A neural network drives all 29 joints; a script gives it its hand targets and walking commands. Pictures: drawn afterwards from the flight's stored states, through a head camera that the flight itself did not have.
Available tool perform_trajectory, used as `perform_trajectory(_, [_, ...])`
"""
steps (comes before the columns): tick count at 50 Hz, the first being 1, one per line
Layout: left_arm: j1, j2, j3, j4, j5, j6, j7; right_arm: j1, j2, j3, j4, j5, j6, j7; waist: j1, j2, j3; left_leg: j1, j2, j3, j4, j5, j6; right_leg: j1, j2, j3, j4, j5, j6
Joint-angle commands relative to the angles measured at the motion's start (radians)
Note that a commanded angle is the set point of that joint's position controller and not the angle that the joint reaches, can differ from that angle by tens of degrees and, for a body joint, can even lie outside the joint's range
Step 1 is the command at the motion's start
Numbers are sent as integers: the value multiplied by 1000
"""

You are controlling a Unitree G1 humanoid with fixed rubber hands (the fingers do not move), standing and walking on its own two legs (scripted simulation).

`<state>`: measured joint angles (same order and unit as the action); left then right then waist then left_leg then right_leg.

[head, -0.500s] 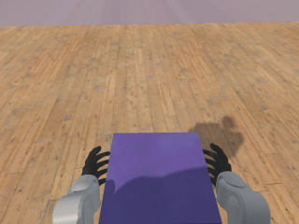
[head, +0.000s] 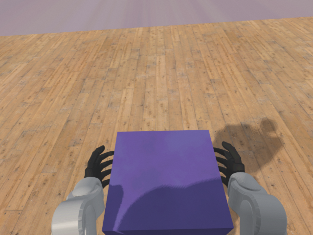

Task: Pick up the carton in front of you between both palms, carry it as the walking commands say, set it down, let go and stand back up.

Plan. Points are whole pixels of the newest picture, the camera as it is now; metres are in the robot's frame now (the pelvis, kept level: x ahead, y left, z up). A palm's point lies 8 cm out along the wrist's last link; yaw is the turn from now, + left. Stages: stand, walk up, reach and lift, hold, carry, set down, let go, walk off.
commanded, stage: carry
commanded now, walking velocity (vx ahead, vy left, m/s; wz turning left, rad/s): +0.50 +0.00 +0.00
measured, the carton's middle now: (164, 195) +0.23 +0.00 +0.02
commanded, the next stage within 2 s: none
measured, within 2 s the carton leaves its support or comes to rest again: neither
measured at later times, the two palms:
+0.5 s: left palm (108, 100) +0.55 +0.19 +0.06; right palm (195, 99) +0.53 -0.11 +0.07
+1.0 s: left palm (130, 54) +0.86 +0.14 +0.08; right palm (195, 50) +0.87 -0.16 +0.08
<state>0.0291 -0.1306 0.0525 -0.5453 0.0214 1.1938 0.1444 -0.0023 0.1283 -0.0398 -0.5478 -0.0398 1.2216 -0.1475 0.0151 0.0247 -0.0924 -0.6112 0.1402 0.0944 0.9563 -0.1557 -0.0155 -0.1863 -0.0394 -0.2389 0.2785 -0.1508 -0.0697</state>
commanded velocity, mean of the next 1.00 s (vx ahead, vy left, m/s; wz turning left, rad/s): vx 0.50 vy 0.00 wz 0.00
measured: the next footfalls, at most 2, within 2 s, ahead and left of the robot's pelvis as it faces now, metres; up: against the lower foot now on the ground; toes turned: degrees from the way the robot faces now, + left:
left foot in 0.28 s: +0.36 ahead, +0.14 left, +0.00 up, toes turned +10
right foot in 0.78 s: +0.68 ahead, -0.11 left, +0.00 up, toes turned -14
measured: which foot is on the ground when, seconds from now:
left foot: up 0.00-0.26, down 0.28-0.80, up 0.82-1.00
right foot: down 0.00-0.30, up 0.32-0.76, down 0.78-1.00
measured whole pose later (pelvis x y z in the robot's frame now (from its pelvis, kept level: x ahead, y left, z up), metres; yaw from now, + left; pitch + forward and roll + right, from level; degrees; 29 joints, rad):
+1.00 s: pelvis +0.63 -0.02 +0.00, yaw +1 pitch +4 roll +1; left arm 0.06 -0.13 0.04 -0.55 0.04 1.17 0.14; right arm 0.03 0.13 -0.04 -0.55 -0.04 1.19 -0.13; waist 0.02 0.02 -0.07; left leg -0.52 0.12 0.09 0.93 -0.30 -0.01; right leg -0.24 -0.05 -0.24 0.33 -0.16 -0.05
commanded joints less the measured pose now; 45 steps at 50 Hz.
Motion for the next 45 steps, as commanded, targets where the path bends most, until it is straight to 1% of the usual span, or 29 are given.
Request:
perform_trajectory(1, [-423,-790,-615,-102,-279,-6,-144,-382,825,639,-88,262,-26,124,-10,-139,-112,-116,7,6,-113,70,-8,216,-244,218,-197,-57,-67])
perform_trajectory(3, [-340,-741,-596,-56,-256,3,-137,-369,795,631,-87,259,-24,110,-7,-175,-101,-106,14,30,-188,127,-15,226,-245,158,-188,-3,-51])
perform_trajectory(7, [-371,-732,-604,-95,-247,7,-127,-363,795,646,-70,278,-9,125,-1,-113,-70,-46,-12,57,-274,143,-10,219,-224,133,-172,79,-60])
perform_trajectory(9, [-318,-722,-599,-70,-231,12,-125,-387,789,647,-92,290,-10,126,9,-162,-43,-72,-35,101,-343,105,1,281,-223,141,-140,155,-65])
perform_trajectory(10, [-339,-716,-597,-63,-227,14,-125,-358,755,636,-67,273,0,120,0,-215,-38,-54,-17,65,-353,98,10,302,-240,136,-131,215,-58])
perform_trajectory(11, [-339,-731,-609,-74,-246,16,-122,-368,767,642,-82,282,-8,120,4,-195,5,-35,-23,93,-405,68,8,285,-215,102,-94,306,-47])
perform_trajectory(13, [-339,-738,-604,-62,-246,18,-116,-351,749,628,-87,289,-9,120,-11,-185,-99,210,-107,166,-495,1,44,286,-197,53,118,573,4])
perform_trajectory(14, [-351,-715,-612,-102,-238,17,-116,-305,748,625,-91,281,-12,125,-32,-132,-196,450,-144,196,-503,-22,45,175,-152,9,320,564,25])
perform_trajectory(15, [-355,-729,-635,-97,-249,21,-122,-299,749,620,-62,294,-15,128,-46,85,-291,710,43,-62,-571,-123,67,-36,-100,15,596,383,71])
perform_trajectory(16, [-367,-738,-652,-120,-255,20,-123,-302,768,617,-40,291,-26,126,-12,306,-276,818,254,-485,-703,-52,138,-327,46,75,797,-194,98])
perform_trajectory(17, [-342,-724,-643,-92,-259,19,-126,-261,758,597,-40,282,-30,130,-27,274,-295,848,309,-537,-750,-35,198,-419,9,183,963,-289,91])
perform_trajectory(18, [-353,-772,-670,-116,-274,10,-131,-251,807,614,-43,294,-42,144,-39,236,-310,855,274,-434,-714,158,206,-481,-19,198,1041,-281,80])
perform_trajectory(20, [-408,-833,-675,-81,-267,-7,-144,-327,859,612,-67,289,-64,158,-32,64,-216,658,217,-270,-735,120,121,-431,-107,259,897,-139,53])
perform_trajectory(21, [-342,-879,-670,-48,-254,-20,-151,-327,883,622,-83,299,-73,165,-21,58,-203,592,198,-177,-754,164,86,-378,-129,237,842,-78,49])
perform_trajectory(22, [-335,-891,-666,-30,-239,-32,-155,-324,889,630,-47,273,-84,169,-24,35,-180,552,173,-135,-768,155,96,-369,-97,205,774,-99,55])
perform_trajectory(24, [-338,-888,-666,-54,-224,-49,-147,-326,889,635,-89,305,-99,176,-29,111,-194,621,173,-142,-797,96,110,-410,-85,170,709,-55,63])
perform_trajectory(28, [-309,-851,-670,-120,-218,-67,-131,-330,810,651,-146,315,-106,179,-25,72,-144,653,174,-101,-824,127,151,-482,-104,157,543,11,93])
perform_trajectory(30, [-324,-829,-680,-158,-235,-58,-126,-347,778,658,-215,312,-100,169,-27,133,-133,685,136,-37,-832,94,138,-480,-91,129,460,61,94])
perform_trajectory(32, [-295,-759,-653,-143,-206,-31,-113,-281,725,629,-160,290,-75,154,-35,129,-69,625,108,34,-817,69,128,-427,-81,71,327,109,88])
perform_trajectory(34, [-288,-697,-641,-115,-208,-12,-104,-255,662,606,-130,259,-53,135,-41,116,-32,689,91,30,-800,247,114,-435,-44,25,268,81,85])
perform_trajectory(36, [-317,-705,-674,-133,-266,4,-107,-272,654,619,-157,275,-42,120,-42,168,-42,670,100,48,-740,369,101,-332,-14,-15,226,64,71])
perform_trajectory(38, [-294,-664,-646,-119,-254,16,-101,-275,653,614,-151,267,-28,105,-11,103,-119,570,54,131,-476,545,51,-21,56,-76,170,5,49])
perform_trajectory(39, [-266,-661,-608,-61,-233,21,-93,-285,625,615,-125,271,-19,106,8,27,-201,458,28,138,-304,477,28,189,9,-14,178,6,41])
perform_trajectory(40, [-248,-640,-601,-70,-225,24,-91,-280,634,627,-149,279,-8,105,18,-234,-291,265,-47,136,12,152,-14,331,-272,400,67,-141,-34])
perform_trajectory(41, [-318,-642,-608,-85,-240,21,-90,-362,664,644,-171,319,-6,113,19,-361,-259,-27,-173,79,259,-302,-26,471,-390,720,-91,-24,-169])
perform_trajectory(42, [-307,-689,-596,-100,-253,18,-96,-333,694,649,-145,319,-5,120,7,-272,-283,-64,-65,-61,360,-293,19,433,-411,648,-38,125,-163])
perform_trajectory(43, [-366,-728,-641,-137,-289,15,-109,-348,729,650,-174,318,-14,134,3,-170,-255,-41,-29,-78,383,-260,32,330,-392,554,-26,180,-155])
perform_trajectory(44, [-379,-779,-631,-128,-274,4,-118,-376,794,668,-148,334,-17,144,-5,-109,-212,-15,7,-97,320,-195,45,226,-359,455,-32,207,-107])
perform_trajectory(45, [-347,-807,-619,-95,-253,-5,-128,-373,820,670,-143,317,-32,152,-4,-108,-213,26,41,-105,210,-152,29,163,-320,367,-68,99,-64])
